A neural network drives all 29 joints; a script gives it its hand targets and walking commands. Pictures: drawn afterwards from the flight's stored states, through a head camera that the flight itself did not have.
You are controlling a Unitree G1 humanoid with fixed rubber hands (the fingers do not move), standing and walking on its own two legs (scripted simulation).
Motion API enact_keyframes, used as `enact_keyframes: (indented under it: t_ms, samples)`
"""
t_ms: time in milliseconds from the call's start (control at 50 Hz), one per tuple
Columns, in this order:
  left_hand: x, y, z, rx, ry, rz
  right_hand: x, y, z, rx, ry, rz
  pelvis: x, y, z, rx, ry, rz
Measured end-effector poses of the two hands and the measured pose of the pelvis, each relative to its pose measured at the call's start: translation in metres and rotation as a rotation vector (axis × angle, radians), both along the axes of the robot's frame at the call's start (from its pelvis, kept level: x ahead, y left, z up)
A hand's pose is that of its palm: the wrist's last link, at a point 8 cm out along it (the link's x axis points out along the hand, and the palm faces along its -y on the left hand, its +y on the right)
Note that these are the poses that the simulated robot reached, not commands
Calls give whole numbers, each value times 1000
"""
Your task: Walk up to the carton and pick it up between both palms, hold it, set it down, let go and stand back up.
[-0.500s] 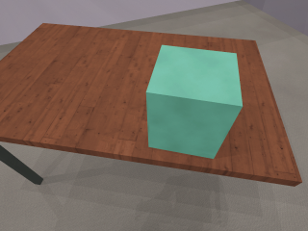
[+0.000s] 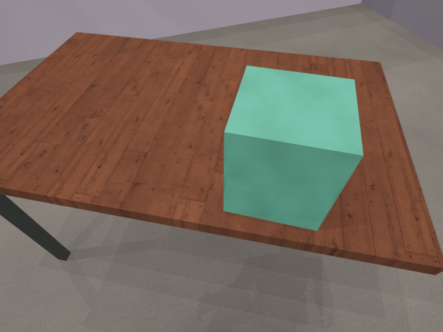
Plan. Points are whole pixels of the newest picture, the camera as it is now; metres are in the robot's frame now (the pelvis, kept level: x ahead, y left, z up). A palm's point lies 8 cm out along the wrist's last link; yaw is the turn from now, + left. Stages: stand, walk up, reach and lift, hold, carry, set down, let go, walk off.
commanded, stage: walk up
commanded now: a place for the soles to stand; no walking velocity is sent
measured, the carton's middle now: (283, 151) +0.45 -0.09 +0.05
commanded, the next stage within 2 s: reach and lift in 0.12 s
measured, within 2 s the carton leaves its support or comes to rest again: neither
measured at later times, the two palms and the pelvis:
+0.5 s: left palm (124, 309) +0.17 +0.21 -0.09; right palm out of the picture +0.13 -0.25 -0.12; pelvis -0.02 -0.01 -0.01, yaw -3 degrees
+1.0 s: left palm (113, 312) +0.15 +0.22 -0.06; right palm out of the picture +0.13 -0.23 -0.07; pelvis -0.02 -0.02 +0.01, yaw +0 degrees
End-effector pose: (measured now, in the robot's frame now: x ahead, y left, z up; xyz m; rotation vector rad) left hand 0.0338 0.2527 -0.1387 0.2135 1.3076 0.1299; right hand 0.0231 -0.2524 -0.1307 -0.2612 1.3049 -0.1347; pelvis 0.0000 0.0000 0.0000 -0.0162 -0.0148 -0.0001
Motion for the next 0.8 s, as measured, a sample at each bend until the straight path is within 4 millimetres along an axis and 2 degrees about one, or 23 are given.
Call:
enact_keyframes:
  t_ms: [140,180,220,280,340,400,440,500,580,640,720,800]
  samples:
    - [-1,5,-2,1,-3,-4,-1,4,2,-9,-2,-3,-1,4,0,-3,-4,3]
    - [4,11,-7,8,58,19,7,2,-3,-8,-17,-32,-6,4,-6,-5,21,-4]
    - [24,17,-13,37,100,5,31,-1,-11,2,-64,-46,-16,3,-16,-2,37,-14]
    - [75,14,-12,58,30,-15,76,1,-16,40,-171,-11,-28,1,-30,1,48,-39]
    - [128,2,7,82,-110,-46,112,9,-13,82,-265,28,-32,-1,-35,-8,56,-58]
    - [155,-16,33,75,-210,-67,124,14,-4,95,-331,55,-31,-4,-30,-15,28,-67]
    - [154,-29,44,47,-217,-79,120,14,4,97,-353,41,-28,-7,-22,-14,-8,-64]
    - [132,-41,46,3,-168,-75,105,5,14,65,-355,26,-22,-12,-11,-3,-50,-50]
    - [96,-40,37,2,-132,-33,92,-12,28,11,-382,22,-19,-20,-7,6,-60,-44]
    - [78,-35,32,5,-144,-3,90,-16,36,-1,-398,27,-19,-27,-5,6,-54,-35]
    - [74,-29,35,18,-187,21,95,-10,37,18,-399,44,-22,-34,-4,5,-48,-9]
    - [90,-27,44,5,-276,26,106,5,41,31,-447,45,-24,-36,-3,6,-47,11]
